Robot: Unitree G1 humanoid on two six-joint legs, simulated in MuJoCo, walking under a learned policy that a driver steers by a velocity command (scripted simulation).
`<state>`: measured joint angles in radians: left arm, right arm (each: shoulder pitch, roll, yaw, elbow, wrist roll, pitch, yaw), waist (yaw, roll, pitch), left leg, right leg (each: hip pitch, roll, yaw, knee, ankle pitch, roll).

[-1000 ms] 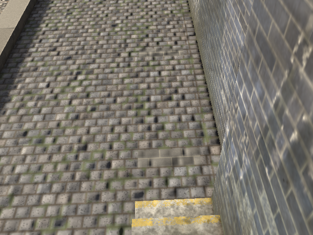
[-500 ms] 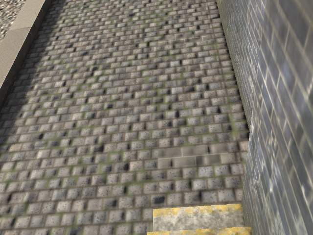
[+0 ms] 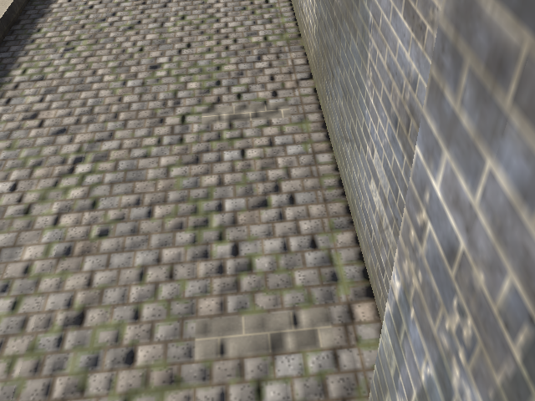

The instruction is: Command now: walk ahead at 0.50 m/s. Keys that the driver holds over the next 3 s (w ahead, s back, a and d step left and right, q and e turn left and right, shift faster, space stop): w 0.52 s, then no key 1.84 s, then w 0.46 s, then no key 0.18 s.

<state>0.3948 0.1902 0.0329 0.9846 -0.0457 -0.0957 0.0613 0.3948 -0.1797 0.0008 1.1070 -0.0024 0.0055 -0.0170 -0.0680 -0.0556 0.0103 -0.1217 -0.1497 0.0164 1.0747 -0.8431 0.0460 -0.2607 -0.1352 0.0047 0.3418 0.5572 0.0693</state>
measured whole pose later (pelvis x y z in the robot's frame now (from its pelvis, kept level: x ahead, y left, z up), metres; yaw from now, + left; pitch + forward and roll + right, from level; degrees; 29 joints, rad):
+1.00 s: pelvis +0.34 +0.05 -0.35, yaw +0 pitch -3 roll +2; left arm 0.53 0.08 -0.06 1.10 -0.04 -0.08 0.04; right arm 0.12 -0.16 0.01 0.98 -0.04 0.11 -0.04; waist 0.05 0.08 0.01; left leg -0.63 -0.07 -0.12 1.32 -0.14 0.00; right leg -0.32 0.03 -0.04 0.90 -0.52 -0.08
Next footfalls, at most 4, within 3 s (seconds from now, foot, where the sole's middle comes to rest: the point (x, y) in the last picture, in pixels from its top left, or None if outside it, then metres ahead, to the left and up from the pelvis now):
0.02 right None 0.09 -0.12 -0.88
0.38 left None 0.16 0.23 -0.87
0.72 right None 0.36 -0.03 -1.08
1.06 left None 0.34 0.20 -1.08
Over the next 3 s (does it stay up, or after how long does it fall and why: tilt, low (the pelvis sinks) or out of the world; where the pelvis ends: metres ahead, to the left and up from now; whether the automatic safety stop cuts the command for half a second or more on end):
stays up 0.48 0.11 -0.41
